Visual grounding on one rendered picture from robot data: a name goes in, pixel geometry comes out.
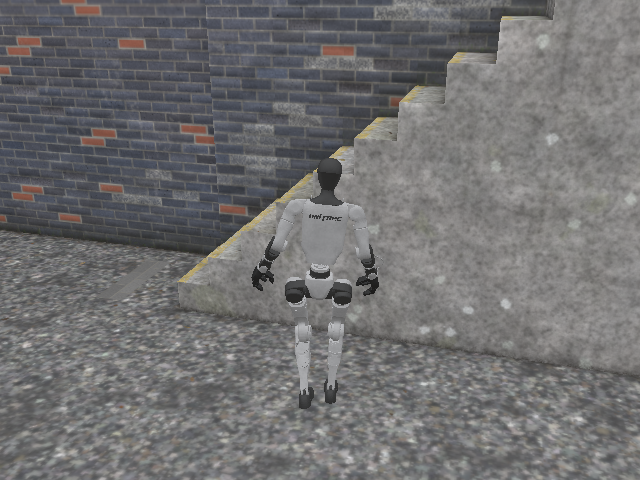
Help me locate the stairs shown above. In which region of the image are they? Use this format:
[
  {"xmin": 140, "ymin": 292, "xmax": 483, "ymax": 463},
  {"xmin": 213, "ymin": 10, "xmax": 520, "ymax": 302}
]
[{"xmin": 177, "ymin": 0, "xmax": 640, "ymax": 377}]

